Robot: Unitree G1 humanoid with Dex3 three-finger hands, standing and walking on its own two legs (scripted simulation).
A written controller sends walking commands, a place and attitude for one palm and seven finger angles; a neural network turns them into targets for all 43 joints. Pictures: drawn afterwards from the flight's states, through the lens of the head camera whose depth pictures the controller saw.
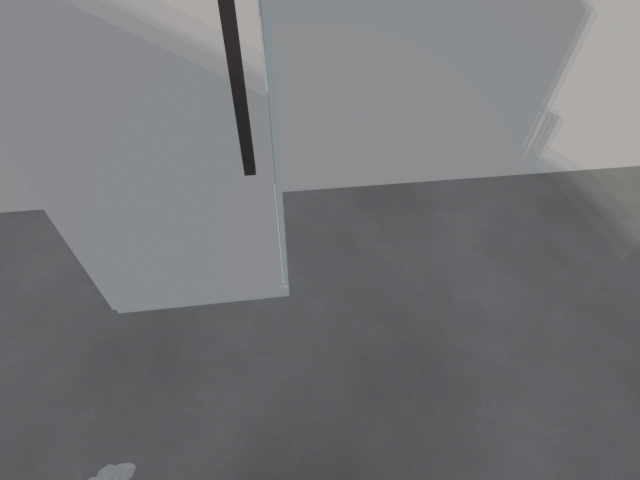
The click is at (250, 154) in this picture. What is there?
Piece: fridge door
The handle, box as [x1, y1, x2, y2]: [218, 0, 255, 175]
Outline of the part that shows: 218,0 245,175 255,174 233,0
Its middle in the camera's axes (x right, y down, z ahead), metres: -0.17 -0.32 +0.77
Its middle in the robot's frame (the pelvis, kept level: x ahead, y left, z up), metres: +0.80 +0.22 +0.13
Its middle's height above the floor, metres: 0.90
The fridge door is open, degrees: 0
